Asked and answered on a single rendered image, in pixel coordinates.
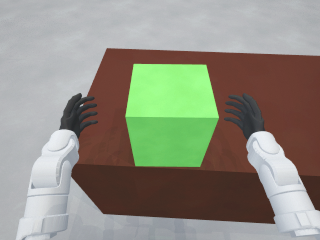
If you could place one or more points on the right robot hand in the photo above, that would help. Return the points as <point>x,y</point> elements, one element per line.
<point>251,120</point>

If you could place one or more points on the carton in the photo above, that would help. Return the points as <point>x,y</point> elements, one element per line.
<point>171,114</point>

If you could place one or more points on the robot left forearm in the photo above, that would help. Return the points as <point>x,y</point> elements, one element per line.
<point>46,206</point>

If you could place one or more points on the left robot hand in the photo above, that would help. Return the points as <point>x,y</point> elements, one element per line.
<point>72,117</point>

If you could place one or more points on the pedestal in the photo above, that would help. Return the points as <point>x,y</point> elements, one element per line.
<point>226,187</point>

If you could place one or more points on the robot right forearm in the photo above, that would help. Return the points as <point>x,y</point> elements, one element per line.
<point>293,209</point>

